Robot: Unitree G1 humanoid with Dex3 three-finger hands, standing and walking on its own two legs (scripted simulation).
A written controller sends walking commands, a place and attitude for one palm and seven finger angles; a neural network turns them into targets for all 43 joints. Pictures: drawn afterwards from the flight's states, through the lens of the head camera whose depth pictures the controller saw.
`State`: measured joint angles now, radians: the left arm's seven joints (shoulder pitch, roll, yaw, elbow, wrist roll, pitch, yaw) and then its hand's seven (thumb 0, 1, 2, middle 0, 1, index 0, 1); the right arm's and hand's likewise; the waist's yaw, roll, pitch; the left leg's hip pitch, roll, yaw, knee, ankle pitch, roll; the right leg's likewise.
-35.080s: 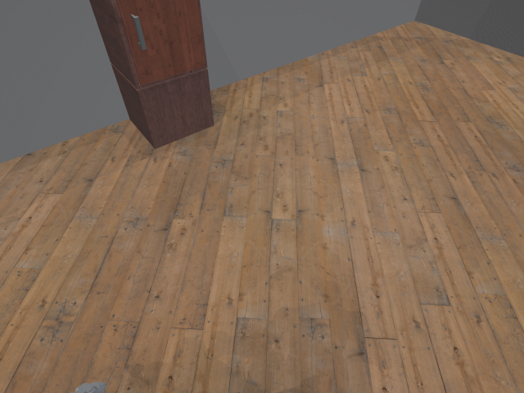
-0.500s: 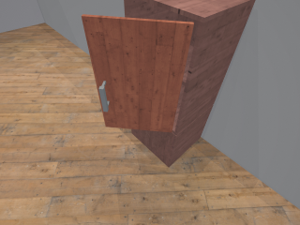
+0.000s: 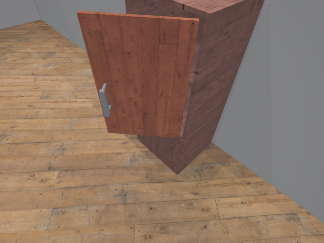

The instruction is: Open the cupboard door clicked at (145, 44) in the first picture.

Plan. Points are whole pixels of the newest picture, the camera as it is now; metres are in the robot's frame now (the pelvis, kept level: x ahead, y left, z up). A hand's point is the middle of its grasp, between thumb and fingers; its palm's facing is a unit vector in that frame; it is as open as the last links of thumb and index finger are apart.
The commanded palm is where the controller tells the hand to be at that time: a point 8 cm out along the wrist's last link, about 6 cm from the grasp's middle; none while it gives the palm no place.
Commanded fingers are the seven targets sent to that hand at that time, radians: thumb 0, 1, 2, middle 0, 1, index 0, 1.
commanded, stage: come to a stop and stand still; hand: left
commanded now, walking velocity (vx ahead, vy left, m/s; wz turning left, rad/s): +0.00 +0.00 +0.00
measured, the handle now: (106, 100) +0.66 +0.28 -0.09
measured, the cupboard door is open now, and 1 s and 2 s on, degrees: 42 42 42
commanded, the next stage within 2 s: look again from close up in 0.26 s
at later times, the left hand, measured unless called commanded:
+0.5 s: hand out of the picture -0.01 +0.14 -0.18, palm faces +0.03 -0.99 -0.16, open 7.4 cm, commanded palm none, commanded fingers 0.00 0.90 0.90 -0.20 -0.30 -0.20 -0.30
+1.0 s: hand out of the picture -0.01 +0.13 -0.18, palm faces +0.03 -0.99 -0.15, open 7.4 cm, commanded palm none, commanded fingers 0.00 0.90 0.90 -0.20 -0.30 -0.20 -0.30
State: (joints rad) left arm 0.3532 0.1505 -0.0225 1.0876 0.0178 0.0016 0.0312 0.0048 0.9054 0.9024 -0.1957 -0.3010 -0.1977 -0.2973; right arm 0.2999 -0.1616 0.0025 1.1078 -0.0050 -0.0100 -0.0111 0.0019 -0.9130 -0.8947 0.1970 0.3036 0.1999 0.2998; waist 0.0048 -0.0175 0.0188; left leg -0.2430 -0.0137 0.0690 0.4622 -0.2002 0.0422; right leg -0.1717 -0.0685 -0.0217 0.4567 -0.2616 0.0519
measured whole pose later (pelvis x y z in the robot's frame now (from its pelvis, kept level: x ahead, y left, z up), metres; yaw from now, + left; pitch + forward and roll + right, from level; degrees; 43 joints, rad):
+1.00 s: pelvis +0.01 -0.02 +0.00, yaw +0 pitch -1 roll +0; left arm 0.34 0.13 -0.01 1.10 0.02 -0.01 0.03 0.00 0.91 0.90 -0.20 -0.30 -0.20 -0.30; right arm 0.29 -0.14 0.00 1.13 -0.01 -0.02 -0.02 0.01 -0.92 -0.89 0.20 0.30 0.20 0.30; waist 0.01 -0.01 0.02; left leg -0.23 0.01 0.06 0.44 -0.20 0.01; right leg -0.16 -0.04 -0.03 0.44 -0.27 0.02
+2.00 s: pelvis +0.16 +0.07 -0.01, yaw +2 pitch +0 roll +1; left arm 0.27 0.20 0.04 1.03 0.02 0.04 0.02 0.01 0.91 0.90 -0.19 -0.30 -0.20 -0.30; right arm 0.16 -0.14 -0.02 1.00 -0.02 -0.02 -0.03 0.00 -0.92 -0.89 0.20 0.30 0.20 0.30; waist 0.02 -0.05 0.06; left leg -0.30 0.04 0.12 0.51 -0.21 0.01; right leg -0.34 -0.05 -0.06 0.82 -0.50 0.01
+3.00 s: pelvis +0.16 +0.07 +0.00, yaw +0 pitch -1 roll +0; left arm 0.29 0.16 -0.03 1.09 0.01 -0.02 0.04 0.01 0.91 0.90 -0.20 -0.30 -0.20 -0.30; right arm 0.28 -0.16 0.03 1.13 -0.01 -0.02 -0.02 0.00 -0.91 -0.89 0.20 0.30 0.20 0.30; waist 0.00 0.00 0.03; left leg -0.13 -0.02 0.08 0.41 -0.27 0.04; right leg -0.18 0.02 -0.06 0.43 -0.24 -0.04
